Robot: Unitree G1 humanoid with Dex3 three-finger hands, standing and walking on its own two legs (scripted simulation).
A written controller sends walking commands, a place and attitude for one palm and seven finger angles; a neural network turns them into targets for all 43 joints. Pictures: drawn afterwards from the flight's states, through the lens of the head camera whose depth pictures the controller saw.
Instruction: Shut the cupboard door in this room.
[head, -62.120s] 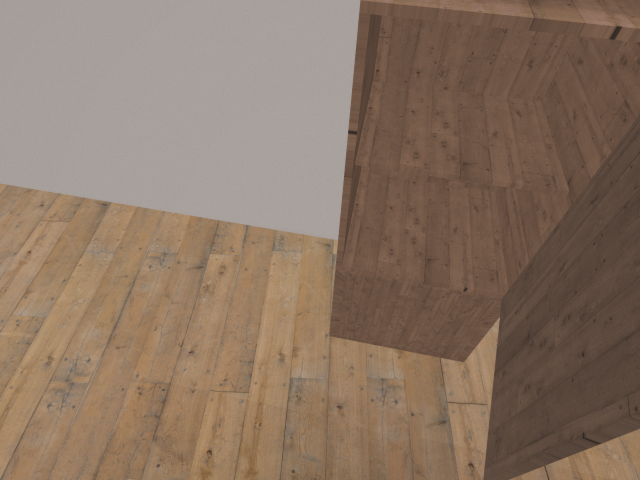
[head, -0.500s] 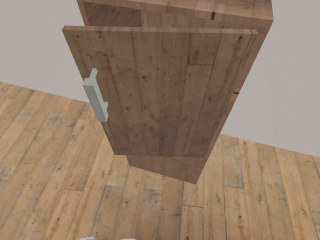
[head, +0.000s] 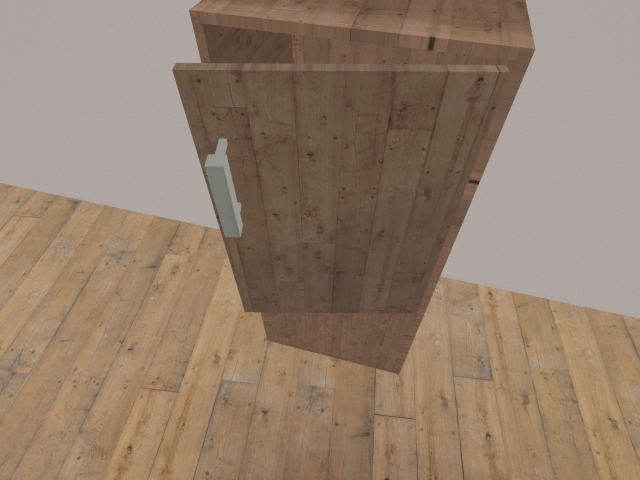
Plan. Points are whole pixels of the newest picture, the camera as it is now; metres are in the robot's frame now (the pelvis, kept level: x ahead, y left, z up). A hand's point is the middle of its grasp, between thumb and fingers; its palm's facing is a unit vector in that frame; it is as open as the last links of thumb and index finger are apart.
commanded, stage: come to a stop and stand still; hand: left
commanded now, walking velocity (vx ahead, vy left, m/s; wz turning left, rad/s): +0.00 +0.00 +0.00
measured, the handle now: (228, 189) +0.49 +0.18 +0.08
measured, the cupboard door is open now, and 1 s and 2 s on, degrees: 15 15 15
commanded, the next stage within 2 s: look again from close up in 0.34 s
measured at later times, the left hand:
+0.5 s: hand out of the picture -0.04 +0.15 -0.18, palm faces +0.01 -0.99 -0.15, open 7.4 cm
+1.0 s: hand out of the picture +0.01 +0.19 -0.18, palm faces +0.01 -0.98 -0.20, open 7.4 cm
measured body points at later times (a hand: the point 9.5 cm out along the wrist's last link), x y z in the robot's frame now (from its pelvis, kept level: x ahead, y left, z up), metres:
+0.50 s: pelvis -0.02 +0.00 +0.00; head +0.00 +0.01 +0.45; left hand -0.04 +0.20 -0.17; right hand -0.07 -0.22 -0.16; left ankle +0.02 +0.09 -0.74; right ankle -0.04 -0.12 -0.74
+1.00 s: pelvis +0.00 +0.02 +0.00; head +0.02 +0.02 +0.45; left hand +0.02 +0.24 -0.16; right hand +0.05 -0.23 -0.15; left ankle +0.02 +0.09 -0.74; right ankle -0.04 -0.12 -0.74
